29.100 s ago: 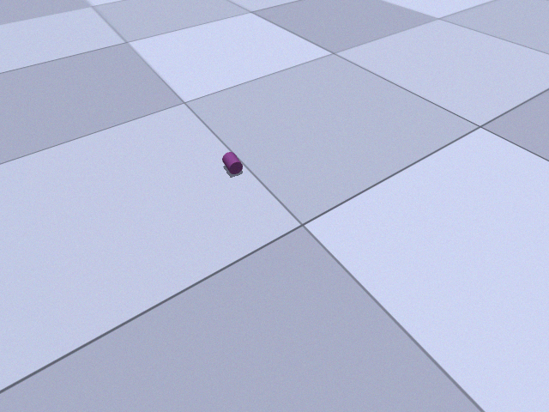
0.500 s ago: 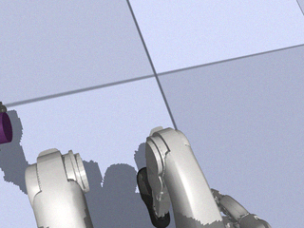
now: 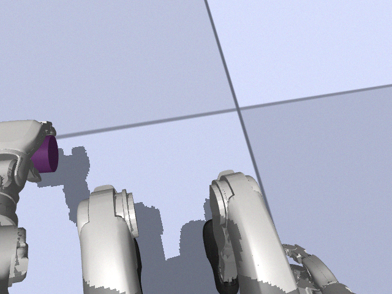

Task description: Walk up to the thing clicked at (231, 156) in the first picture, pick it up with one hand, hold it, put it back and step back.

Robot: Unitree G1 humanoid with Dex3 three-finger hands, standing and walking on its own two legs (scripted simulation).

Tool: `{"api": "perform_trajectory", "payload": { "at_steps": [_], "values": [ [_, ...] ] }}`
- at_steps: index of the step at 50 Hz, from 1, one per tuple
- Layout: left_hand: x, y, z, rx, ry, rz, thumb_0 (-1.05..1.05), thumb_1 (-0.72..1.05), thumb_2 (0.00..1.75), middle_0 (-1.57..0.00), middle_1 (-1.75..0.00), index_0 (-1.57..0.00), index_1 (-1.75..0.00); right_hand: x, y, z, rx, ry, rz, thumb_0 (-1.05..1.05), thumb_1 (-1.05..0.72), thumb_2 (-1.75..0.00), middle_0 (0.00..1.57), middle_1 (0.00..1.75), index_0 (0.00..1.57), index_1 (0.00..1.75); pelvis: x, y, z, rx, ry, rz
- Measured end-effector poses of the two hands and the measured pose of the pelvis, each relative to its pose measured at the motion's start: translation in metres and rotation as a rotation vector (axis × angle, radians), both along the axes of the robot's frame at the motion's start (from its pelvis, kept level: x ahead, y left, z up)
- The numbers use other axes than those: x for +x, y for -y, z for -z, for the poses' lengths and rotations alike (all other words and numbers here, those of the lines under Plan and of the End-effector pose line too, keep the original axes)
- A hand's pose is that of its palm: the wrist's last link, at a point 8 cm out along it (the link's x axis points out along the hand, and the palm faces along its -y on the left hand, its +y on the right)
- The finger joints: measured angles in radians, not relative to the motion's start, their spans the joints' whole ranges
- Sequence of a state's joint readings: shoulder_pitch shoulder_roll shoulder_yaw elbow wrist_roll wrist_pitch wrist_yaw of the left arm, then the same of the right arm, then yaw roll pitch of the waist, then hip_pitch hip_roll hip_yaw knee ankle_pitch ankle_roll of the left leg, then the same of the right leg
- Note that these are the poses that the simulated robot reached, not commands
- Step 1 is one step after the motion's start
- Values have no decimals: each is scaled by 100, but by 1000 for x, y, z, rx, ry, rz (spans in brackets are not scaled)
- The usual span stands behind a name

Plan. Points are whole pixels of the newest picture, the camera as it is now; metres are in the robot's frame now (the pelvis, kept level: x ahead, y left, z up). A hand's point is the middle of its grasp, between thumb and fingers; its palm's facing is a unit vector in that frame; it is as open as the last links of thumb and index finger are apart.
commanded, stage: settle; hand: left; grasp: from above
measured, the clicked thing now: (26, 154) +0.41 +0.35 -0.19
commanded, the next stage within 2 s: lift in 0.10 s
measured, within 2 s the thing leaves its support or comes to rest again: neither
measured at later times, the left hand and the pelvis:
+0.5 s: hand (10, 152) +0.39 +0.33 -0.10, palm faces -0.47 -0.07 -0.88, open 10.6 cm; pelvis -0.01 +0.00 +0.04, yaw +2 degrees
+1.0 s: hand out of the picture +0.33 +0.32 +0.07, palm faces -0.44 -0.11 -0.89, open 10.6 cm; pelvis +0.00 +0.00 +0.17, yaw +6 degrees
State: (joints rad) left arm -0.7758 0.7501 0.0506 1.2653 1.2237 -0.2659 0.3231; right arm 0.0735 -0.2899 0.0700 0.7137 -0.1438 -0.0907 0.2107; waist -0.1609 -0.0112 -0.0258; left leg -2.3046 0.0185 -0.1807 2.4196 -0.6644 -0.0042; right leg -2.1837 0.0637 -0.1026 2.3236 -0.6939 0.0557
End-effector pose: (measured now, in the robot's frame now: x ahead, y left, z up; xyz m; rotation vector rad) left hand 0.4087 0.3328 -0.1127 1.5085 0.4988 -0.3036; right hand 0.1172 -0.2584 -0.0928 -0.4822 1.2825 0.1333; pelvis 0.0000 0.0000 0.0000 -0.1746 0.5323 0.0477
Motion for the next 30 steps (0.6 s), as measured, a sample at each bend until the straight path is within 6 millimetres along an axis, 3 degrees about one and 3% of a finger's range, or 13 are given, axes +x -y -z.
{"api": "perform_trajectory", "payload": {
  "at_steps": [14,21,30],
  "values": [
    [-2,4,-27,-26,71,70,-3,-9,38,-75,-35,-80,-32,-32,20,-15,-96,-65,92,1,-92,-90,20,30,20,30,-6,3,-7,12,4,-13],
    [-4,-3,-52,-5,51,9,-3,-10,40,-76,-34,-81,-31,-31,13,-23,-76,-36,135,1,-92,-90,20,30,21,30,-7,2,-23,16,-18,-20],
    [-28,-3,-94,-30,-4,-6,-3,-10,40,-77,-31,-82,-29,-20,3,-48,-43,-4,172,1,-92,-90,21,30,21,30,-6,-1,-57,27,-39,-36]
  ]
}}
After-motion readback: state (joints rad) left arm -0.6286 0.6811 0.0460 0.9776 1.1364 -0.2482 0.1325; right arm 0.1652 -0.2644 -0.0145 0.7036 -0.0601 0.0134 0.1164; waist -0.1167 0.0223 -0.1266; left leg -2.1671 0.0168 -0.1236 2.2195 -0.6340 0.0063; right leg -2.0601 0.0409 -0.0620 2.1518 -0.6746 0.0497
